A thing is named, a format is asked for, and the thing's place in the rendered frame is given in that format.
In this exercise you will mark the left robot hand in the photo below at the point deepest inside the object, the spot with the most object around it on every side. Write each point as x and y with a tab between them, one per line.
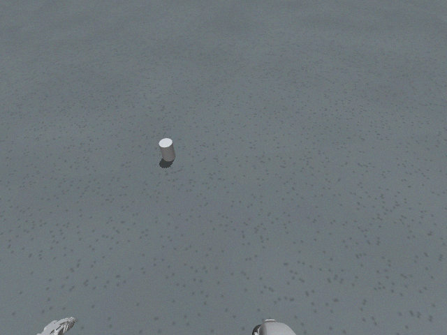
59	327

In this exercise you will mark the can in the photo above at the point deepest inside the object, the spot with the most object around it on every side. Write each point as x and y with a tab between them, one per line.
167	149

